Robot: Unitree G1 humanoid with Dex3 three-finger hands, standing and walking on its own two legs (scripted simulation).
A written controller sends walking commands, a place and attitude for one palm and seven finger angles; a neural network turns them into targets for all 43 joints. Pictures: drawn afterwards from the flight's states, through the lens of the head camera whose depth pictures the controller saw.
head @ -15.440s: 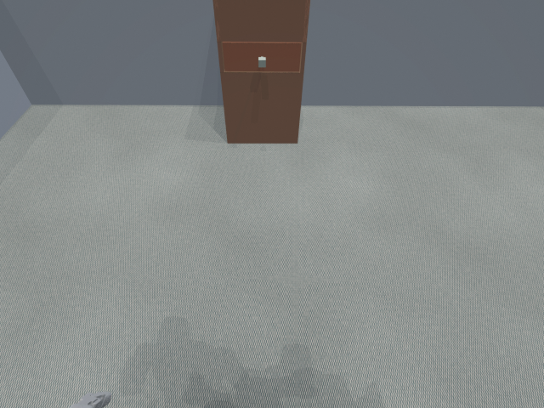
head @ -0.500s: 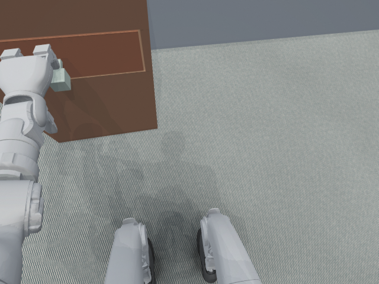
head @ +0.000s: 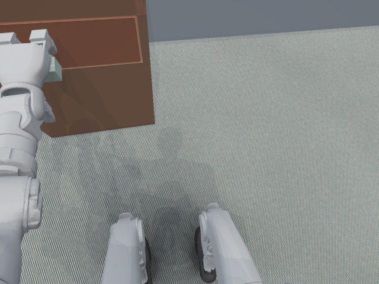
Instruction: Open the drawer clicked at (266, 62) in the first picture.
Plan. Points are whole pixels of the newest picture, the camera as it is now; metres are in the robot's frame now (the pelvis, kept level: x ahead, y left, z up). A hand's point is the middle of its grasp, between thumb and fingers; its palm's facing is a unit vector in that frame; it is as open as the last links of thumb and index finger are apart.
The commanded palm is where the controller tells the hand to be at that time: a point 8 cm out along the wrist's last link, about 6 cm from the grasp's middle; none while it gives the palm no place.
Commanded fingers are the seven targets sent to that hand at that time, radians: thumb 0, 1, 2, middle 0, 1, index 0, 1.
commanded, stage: lower the fingers behind the handle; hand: left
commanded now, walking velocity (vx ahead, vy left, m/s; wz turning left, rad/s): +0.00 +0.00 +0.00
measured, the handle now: (49, 62) +0.59 +0.26 -0.05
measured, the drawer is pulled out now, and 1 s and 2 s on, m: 0.00 0.00 0.00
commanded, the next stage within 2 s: close the thumb around the handle in 0.92 s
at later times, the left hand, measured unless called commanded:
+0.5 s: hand (48, 87) +0.54 +0.27 -0.07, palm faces -0.01 +0.01 -1.00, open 13.9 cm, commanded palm +0.53 +0.24 -0.03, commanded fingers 0.00 -0.50 0.30 -0.30 -1.20 -0.30 -1.20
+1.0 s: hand (48, 86) +0.54 +0.27 -0.07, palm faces -0.02 +0.01 -1.00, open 14.0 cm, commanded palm +0.53 +0.24 -0.03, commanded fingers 0.00 -0.50 0.30 -0.30 -1.20 -0.30 -1.20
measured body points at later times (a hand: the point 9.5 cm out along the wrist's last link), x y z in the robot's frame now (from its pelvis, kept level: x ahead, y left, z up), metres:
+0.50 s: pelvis -0.01 +0.00 -0.04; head +0.21 +0.02 +0.36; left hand +0.53 +0.26 -0.02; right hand +0.01 -0.27 -0.16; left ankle +0.04 +0.12 -0.55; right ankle +0.05 -0.13 -0.55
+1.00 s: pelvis -0.01 +0.00 -0.04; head +0.21 +0.02 +0.35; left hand +0.54 +0.26 -0.01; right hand +0.00 -0.27 -0.17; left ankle +0.04 +0.12 -0.55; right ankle +0.05 -0.13 -0.55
